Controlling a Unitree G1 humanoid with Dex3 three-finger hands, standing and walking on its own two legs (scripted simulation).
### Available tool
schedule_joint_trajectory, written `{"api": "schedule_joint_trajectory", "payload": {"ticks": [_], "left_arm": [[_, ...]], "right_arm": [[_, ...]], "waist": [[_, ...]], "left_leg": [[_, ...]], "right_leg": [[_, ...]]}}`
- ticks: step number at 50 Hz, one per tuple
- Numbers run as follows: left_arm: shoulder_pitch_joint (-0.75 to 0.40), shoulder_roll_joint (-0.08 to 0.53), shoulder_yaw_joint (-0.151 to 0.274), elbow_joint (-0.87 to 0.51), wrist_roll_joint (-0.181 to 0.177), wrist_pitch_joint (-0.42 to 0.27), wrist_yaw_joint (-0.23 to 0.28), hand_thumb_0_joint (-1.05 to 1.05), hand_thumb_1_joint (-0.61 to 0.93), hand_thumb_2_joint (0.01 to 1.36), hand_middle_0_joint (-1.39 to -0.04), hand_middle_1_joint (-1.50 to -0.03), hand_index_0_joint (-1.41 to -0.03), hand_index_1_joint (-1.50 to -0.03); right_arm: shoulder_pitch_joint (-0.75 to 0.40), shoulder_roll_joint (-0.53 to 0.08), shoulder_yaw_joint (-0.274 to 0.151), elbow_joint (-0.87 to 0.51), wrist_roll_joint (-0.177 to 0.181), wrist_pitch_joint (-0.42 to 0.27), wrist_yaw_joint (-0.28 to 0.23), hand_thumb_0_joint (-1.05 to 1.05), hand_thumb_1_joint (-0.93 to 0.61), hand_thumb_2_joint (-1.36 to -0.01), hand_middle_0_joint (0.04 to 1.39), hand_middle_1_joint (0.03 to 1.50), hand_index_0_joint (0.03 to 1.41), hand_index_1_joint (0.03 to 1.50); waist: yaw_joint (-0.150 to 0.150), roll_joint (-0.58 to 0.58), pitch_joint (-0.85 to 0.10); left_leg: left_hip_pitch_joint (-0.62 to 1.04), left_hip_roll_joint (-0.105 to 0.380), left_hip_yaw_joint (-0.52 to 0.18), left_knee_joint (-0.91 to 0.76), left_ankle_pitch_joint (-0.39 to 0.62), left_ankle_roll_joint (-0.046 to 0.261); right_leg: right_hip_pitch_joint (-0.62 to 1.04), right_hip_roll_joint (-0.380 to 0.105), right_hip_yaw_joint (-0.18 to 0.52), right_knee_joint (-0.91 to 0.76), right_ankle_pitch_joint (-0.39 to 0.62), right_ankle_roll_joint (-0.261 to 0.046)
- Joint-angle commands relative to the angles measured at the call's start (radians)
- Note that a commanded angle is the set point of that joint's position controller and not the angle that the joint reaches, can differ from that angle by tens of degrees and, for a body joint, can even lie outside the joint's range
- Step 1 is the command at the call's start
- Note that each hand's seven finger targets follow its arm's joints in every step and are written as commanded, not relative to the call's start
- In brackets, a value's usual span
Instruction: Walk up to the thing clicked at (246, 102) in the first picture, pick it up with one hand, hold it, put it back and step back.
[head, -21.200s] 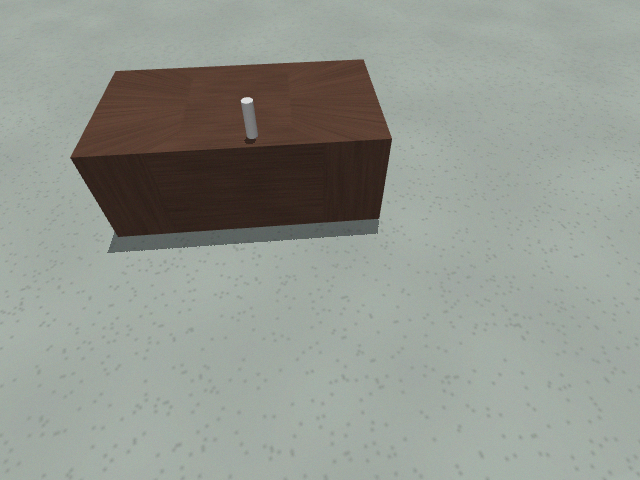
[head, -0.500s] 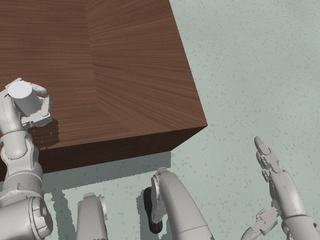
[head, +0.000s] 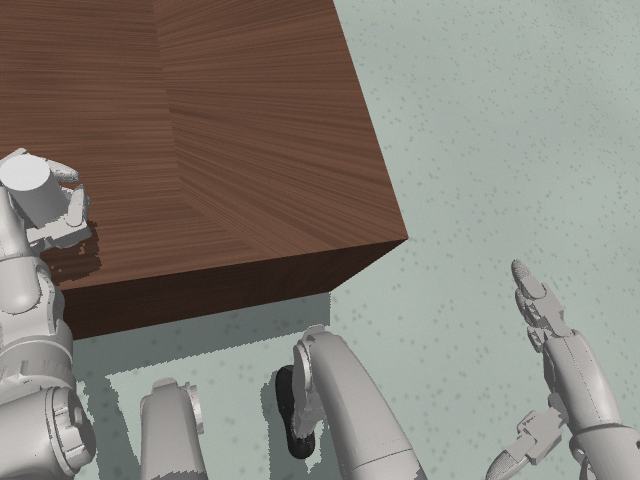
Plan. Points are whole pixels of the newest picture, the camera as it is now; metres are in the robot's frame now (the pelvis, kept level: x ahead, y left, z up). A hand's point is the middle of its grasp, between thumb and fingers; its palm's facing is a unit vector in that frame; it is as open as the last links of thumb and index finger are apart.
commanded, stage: lower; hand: left
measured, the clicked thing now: (47, 207) +0.48 +0.20 -0.07
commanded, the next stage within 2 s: loosen in 0.16 s
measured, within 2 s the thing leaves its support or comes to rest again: rests again in 0.04 s
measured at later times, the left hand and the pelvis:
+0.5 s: hand (67, 208) +0.48 +0.19 -0.08, palm faces +0.17 -0.99 -0.01, open 5.5 cm; pelvis -0.01 +0.00 -0.01, yaw +0 degrees
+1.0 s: hand (65, 207) +0.48 +0.19 -0.09, palm faces +0.16 -0.99 -0.02, open 15.0 cm; pelvis -0.01 +0.00 -0.01, yaw +0 degrees
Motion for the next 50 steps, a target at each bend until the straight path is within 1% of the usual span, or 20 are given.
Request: {"api": "schedule_joint_trajectory", "payload": {"ticks": [1, 3, 6, 8, 10, 13, 14, 16, 21, 22, 24, 27, 30, 34, 38, 41, 44, 46, 48, 50], "left_arm": [[-0.325, 0.176, -0.004, -0.177, -0.003, -0.078, -0.005, 0.0, 0.644, 1.312, -1.35, -1.409, -1.366, -1.402], [-0.317, 0.201, 0.013, -0.2, 0.001, -0.082, -0.004, 0.0, 0.652, 1.314, -1.357, -1.402, -1.368, -1.399], [-0.31, 0.202, 0.017, -0.177, 0.001, -0.079, -0.003, 0.0, 0.645, 1.308, -1.345, -1.395, -1.357, -1.391], [-0.343, 0.182, 0.0, -0.181, -0.002, -0.081, -0.002, 0.0, 0.666, 1.31, -1.338, -1.391, -1.351, -1.387], [-0.331, 0.202, 0.008, -0.175, 0.004, -0.081, 0.001, 0.0, 0.652, 1.314, -1.345, -1.398, -1.357, -1.394], [-0.33, 0.2, 0.002, -0.159, 0.009, -0.078, 0.003, 0.0, 0.621, 1.311, -1.346, -1.402, -1.359, -1.398], [-0.31, 0.174, -0.004, -0.133, 0.008, -0.075, 0.004, 0.0, 0.657, 1.231, -1.379, -1.381, -1.419, -1.347], [-0.322, 0.197, 0.013, -0.165, 0.003, -0.076, 0.006, 0.0, 0.501, 1.071, -1.265, -1.221, -1.315, -1.187], [-0.327, 0.182, -0.001, -0.17, 0.006, -0.07, 0.006, 0.0, 0.275, 0.731, -1.113, -0.994, -1.161, -0.944], [-0.326, 0.193, 0.007, -0.174, 0.004, -0.069, 0.006, 0.0, 0.234, 0.688, -1.095, -0.964, -1.145, -0.912], [-0.323, 0.188, 0.002, -0.18, 0.003, -0.063, 0.006, 0.0, 0.106, 0.59, -1.044, -0.891, -1.094, -0.838], [-0.333, 0.183, -0.005, -0.179, 0.001, -0.058, 0.006, 0.0, -0.019, 0.482, -0.824, -0.685, -0.854, -0.658], [-0.339, 0.194, -0.001, -0.193, 0.005, -0.057, 0.007, 0.0, -0.096, 0.369, -0.696, -0.534, -0.704, -0.519], [-0.33, 0.176, -0.007, -0.184, 0.006, -0.057, 0.011, 0.0, -0.149, 0.33, -0.574, -0.433, -0.573, -0.429], [-0.328, 0.19, 0.004, -0.208, 0.003, -0.06, 0.012, 0.0, -0.212, 0.248, -0.445, -0.317, -0.444, -0.314], [-0.32, 0.162, -0.011, -0.176, 0.004, -0.054, 0.01, 0.0, -0.267, 0.186, -0.354, -0.238, -0.354, -0.234], [-0.319, 0.183, -0.002, -0.186, 0.002, -0.055, 0.009, 0.0, -0.365, 0.159, -0.198, -0.169, -0.198, -0.16], [-0.321, 0.212, 0.01, -0.196, 0.005, -0.058, 0.001, 0.0, -0.416, 0.109, -0.097, -0.097, -0.105, -0.091], [-0.365, 0.273, 0.027, -0.251, 0.007, -0.062, -0.013, 0.0, -0.424, 0.092, -0.064, -0.06, -0.063, -0.062], [-0.34, 0.287, 0.047, -0.27, -0.008, -0.05, -0.034, 0.0, -0.44, 0.084, -0.059, -0.052, -0.058, -0.054]], "right_arm": [[0.083, -0.179, -0.155, -0.154, 0.011, -0.051, -0.031, 0.0, 0.562, -0.046, 0.05, 0.049, 0.05, 0.049], [0.065, -0.189, -0.157, -0.203, 0.011, -0.055, -0.03, 0.0, 0.565, -0.046, 0.05, 0.05, 0.05, 0.05], [0.066, -0.19, -0.163, -0.181, 0.011, -0.054, -0.028, 0.0, 0.562, -0.047, 0.05, 0.05, 0.05, 0.05], [0.074, -0.172, -0.142, -0.164, 0.011, -0.055, -0.026, 0.0, 0.563, -0.046, 0.05, 0.049, 0.05, 0.049], [0.06, -0.193, -0.167, -0.181, 0.012, -0.057, -0.027, 0.0, 0.562, -0.046, 0.05, 0.05, 0.05, 0.05], [0.071, -0.187, -0.158, -0.184, 0.014, -0.056, -0.028, 0.0, 0.565, -0.045, 0.05, 0.05, 0.05, 0.05], [0.081, -0.177, -0.155, -0.163, 0.012, -0.054, -0.025, 0.0, 0.561, -0.04, 0.05, 0.049, 0.05, 0.049], [0.063, -0.196, -0.161, -0.205, 0.016, -0.056, -0.027, 0.0, 0.557, -0.036, 0.05, 0.049, 0.05, 0.049], [0.082, -0.184, -0.165, -0.194, 0.017, -0.052, -0.027, 0.0, 0.552, -0.035, 0.05, 0.049, 0.05, 0.049], [0.07, -0.189, -0.161, -0.197, 0.02, -0.052, -0.028, 0.0, 0.554, -0.034, 0.05, 0.05, 0.05, 0.05], [0.082, -0.181, -0.163, -0.183, 0.02, -0.052, -0.028, 0.0, 0.551, -0.033, 0.05, 0.05, 0.05, 0.05], [0.078, -0.184, -0.161, -0.186, 0.021, -0.056, -0.031, 0.0, 0.542, -0.041, 0.051, 0.05, 0.051, 0.05], [0.076, -0.186, -0.161, -0.194, 0.02, -0.057, -0.03, 0.0, 0.541, -0.044, 0.051, 0.051, 0.051, 0.051], [0.068, -0.19, -0.167, -0.182, 0.021, -0.05, -0.029, 0.0, 0.545, -0.048, 0.051, 0.051, 0.051, 0.051], [0.072, -0.186, -0.163, -0.197, 0.022, -0.052, -0.03, 0.0, 0.543, -0.049, 0.051, 0.051, 0.051, 0.051], [0.078, -0.187, -0.166, -0.185, 0.021, -0.051, -0.03, 0.0, 0.537, -0.051, 0.051, 0.051, 0.051, 0.051], [0.081, -0.184, -0.155, -0.182, 0.023, -0.051, -0.029, 0.0, 0.548, -0.046, 0.051, 0.05, 0.051, 0.05], [0.066, -0.199, -0.175, -0.192, 0.025, -0.051, -0.033, 0.0, 0.547, -0.048, 0.051, 0.05, 0.051, 0.05], [0.08, -0.197, -0.174, -0.17, 0.025, -0.05, -0.036, 0.0, 0.545, -0.05, 0.051, 0.05, 0.051, 0.05], [0.076, -0.195, -0.166, -0.185, 0.031, -0.047, -0.038, 0.0, 0.542, -0.051, 0.051, 0.05, 0.051, 0.05]], "waist": [[0.002, 0.347, -0.536], [0.012, 0.335, -0.573], [0.011, 0.345, -0.558], [0.002, 0.351, -0.536], [0.001, 0.362, -0.554], [-0.006, 0.337, -0.538], [-0.011, 0.336, -0.531], [0.004, 0.328, -0.546], [-0.014, 0.336, -0.526], [0.003, 0.333, -0.527], [-0.006, 0.348, -0.535], [-0.006, 0.338, -0.526], [0.002, 0.354, -0.56], [0.0, 0.374, -0.542], [0.005, 0.35, -0.54], [-0.009, 0.352, -0.525], [0.002, 0.341, -0.533], [0.0, 0.356, -0.538], [0.004, 0.402, -0.579], [0.028, 0.4, -0.609]], "left_leg": [[0.332, -0.025, -0.001, -0.241, 0.345, -0.016], [0.322, -0.027, 0.003, -0.232, 0.354, -0.014], [0.312, -0.028, 0.002, -0.226, 0.347, -0.013], [0.292, -0.03, 0.002, -0.227, 0.324, -0.014], [0.305, -0.027, 0.002, -0.223, 0.322, -0.014], [0.271, -0.029, 0.003, -0.216, 0.304, -0.012], [0.254, -0.031, 0.006, -0.209, 0.306, -0.009], [0.272, -0.03, 0.001, -0.222, 0.305, -0.013], [0.245, -0.033, 0.006, -0.223, 0.241, -0.01], [0.265, -0.032, -0.001, -0.233, 0.247, -0.014], [0.254, -0.034, 0.008, -0.219, 0.259, -0.01], [0.254, -0.035, 0.006, -0.219, 0.261, -0.01], [0.287, -0.034, 0.007, -0.209, 0.31, -0.012], [0.313, -0.027, -0.008, -0.23, 0.322, -0.024], [0.281, -0.031, 0.004, -0.224, 0.273, -0.015], [0.293, -0.028, -0.001, -0.222, 0.309, -0.018], [0.28, -0.031, 0.001, -0.22, 0.312, -0.015], [0.296, -0.029, 0.0, -0.225, 0.302, -0.017], [0.318, -0.028, 0.005, -0.215, 0.323, -0.018], [0.331, -0.031, 0.006, -0.227, 0.348, -0.021]], "right_leg": [[0.39, 0.06, 0.006, -0.096, 0.201, -0.06], [0.418, 0.058, 0.009, -0.089, 0.213, -0.059], [0.401, 0.057, 0.012, -0.085, 0.206, -0.059], [0.391, 0.056, 0.012, -0.086, 0.191, -0.058], [0.381, 0.059, 0.009, -0.08, 0.182, -0.06], [0.382, 0.057, 0.011, -0.08, 0.175, -0.057], [0.386, 0.055, 0.013, -0.08, 0.179, -0.056], [0.382, 0.057, 0.003, -0.077, 0.173, -0.058], [0.38, 0.052, 0.013, -0.085, 0.124, -0.054], [0.36, 0.055, 0.002, -0.081, 0.122, -0.057], [0.375, 0.051, 0.013, -0.08, 0.136, -0.055], [0.372, 0.052, 0.011, -0.084, 0.141, -0.054], [0.371, 0.053, 0.01, -0.072, 0.18, -0.057], [0.326, 0.059, -0.011, -0.06, 0.17, -0.066], [0.367, 0.054, 0.007, -0.074, 0.147, -0.058], [0.338, 0.058, -0.007, -0.07, 0.171, -0.061], [0.363, 0.055, -0.002, -0.068, 0.181, -0.058], [0.351, 0.055, 0.0, -0.07, 0.17, -0.059], [0.37, 0.054, 0.012, -0.063, 0.186, -0.06], [0.41, 0.054, 0.01, -0.065, 0.207, -0.06]]}}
